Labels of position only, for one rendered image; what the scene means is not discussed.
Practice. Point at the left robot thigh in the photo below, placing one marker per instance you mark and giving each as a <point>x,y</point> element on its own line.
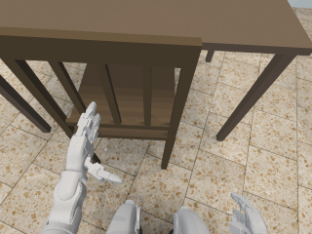
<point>126,220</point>

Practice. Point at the left robot forearm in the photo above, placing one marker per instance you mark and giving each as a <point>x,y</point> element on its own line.
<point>69,195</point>

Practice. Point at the chair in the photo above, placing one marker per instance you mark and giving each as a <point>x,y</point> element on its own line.
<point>130,77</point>

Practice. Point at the table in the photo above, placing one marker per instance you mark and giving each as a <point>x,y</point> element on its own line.
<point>241,26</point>

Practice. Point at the robot left shin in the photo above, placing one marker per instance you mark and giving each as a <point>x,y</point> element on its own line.
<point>132,202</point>

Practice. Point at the right robot hand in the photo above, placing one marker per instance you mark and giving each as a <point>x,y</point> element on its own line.
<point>251,222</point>

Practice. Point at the left robot hand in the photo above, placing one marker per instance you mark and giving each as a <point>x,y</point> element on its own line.
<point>81,145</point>

